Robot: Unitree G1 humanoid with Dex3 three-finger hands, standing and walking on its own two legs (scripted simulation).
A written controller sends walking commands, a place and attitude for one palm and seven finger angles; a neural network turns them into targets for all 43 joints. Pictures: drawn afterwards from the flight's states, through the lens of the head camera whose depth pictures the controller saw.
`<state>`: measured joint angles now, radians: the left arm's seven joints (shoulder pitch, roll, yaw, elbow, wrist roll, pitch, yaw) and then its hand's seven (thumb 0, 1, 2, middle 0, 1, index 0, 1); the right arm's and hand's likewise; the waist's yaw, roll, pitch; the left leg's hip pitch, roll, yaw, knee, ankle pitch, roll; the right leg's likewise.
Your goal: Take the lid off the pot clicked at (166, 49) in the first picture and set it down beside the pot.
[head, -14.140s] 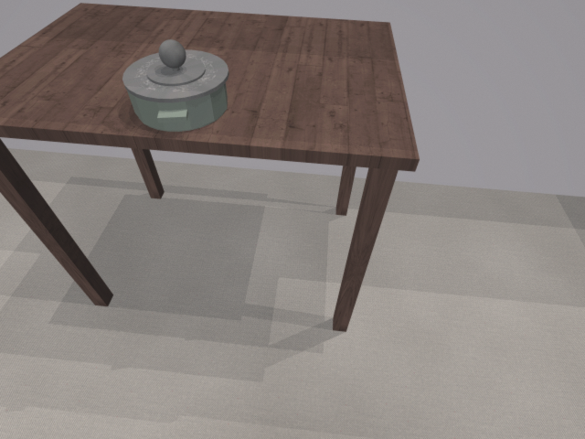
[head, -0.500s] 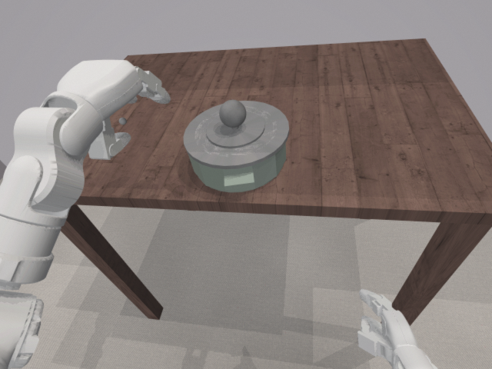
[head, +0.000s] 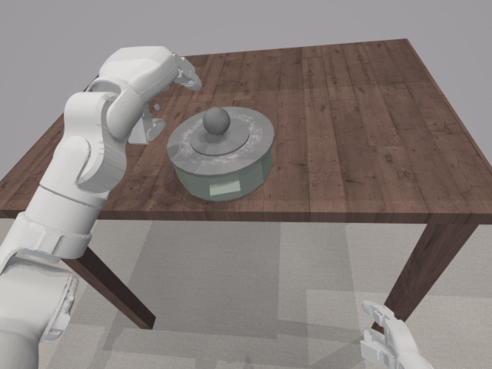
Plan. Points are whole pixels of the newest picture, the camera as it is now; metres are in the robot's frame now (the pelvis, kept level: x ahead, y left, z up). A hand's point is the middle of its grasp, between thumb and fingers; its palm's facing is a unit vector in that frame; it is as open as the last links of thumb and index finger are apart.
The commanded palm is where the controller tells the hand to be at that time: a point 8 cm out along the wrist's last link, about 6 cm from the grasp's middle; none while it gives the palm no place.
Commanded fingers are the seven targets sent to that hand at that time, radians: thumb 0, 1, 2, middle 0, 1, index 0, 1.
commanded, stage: move the open hand above the knob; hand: left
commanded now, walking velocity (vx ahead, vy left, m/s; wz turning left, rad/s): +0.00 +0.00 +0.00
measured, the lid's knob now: (216, 121) +0.49 +0.08 +0.17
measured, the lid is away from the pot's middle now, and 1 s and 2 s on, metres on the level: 0.00 0.00 0.00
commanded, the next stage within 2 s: lower the open fingers around the knob in 1.86 s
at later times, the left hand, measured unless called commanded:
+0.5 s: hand (196, 87) +0.45 +0.08 +0.26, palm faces -0.03 -0.02 -1.00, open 10.1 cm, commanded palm +0.42 +0.10 +0.32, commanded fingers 0.00 -0.42 1.74 -0.87 -0.08 -0.87 -0.08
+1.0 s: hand (203, 81) +0.47 +0.08 +0.26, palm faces -0.08 -0.03 -1.00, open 10.1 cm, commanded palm +0.43 +0.09 +0.32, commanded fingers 0.00 -0.42 1.74 -0.87 -0.08 -0.87 -0.08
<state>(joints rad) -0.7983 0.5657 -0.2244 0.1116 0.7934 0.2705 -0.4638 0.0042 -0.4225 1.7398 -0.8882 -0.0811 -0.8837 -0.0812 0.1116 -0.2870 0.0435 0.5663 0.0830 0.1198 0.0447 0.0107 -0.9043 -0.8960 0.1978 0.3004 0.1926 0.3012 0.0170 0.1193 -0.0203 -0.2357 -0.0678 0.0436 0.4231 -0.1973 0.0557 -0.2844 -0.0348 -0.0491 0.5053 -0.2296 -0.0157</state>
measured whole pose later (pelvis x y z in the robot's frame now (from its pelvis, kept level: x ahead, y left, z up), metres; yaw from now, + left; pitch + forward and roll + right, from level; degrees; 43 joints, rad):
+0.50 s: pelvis +0.01 -0.01 +0.00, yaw +0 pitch +2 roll +2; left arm -1.03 0.45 -0.33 0.40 0.82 0.33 -0.45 0.00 -0.42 1.74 -0.89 -0.08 -0.88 -0.08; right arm 0.12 -0.28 0.05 0.61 0.08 0.12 0.03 0.01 -0.90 -0.90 0.20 0.30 0.19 0.30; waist -0.02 0.10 -0.04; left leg -0.23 -0.06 0.04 0.41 -0.20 0.05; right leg -0.29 -0.03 -0.05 0.50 -0.24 -0.02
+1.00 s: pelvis +0.02 +0.00 +0.00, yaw +0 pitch +3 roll +1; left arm -1.12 0.40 -0.34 0.55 0.83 0.34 -0.45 0.00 -0.42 1.74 -0.89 -0.08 -0.88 -0.08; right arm 0.16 -0.28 0.03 0.63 0.08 0.10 0.02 0.01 -0.91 -0.90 0.20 0.30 0.19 0.30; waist -0.03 0.09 -0.04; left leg -0.23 -0.07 0.04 0.39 -0.20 0.06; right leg -0.29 -0.04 -0.05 0.48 -0.24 -0.01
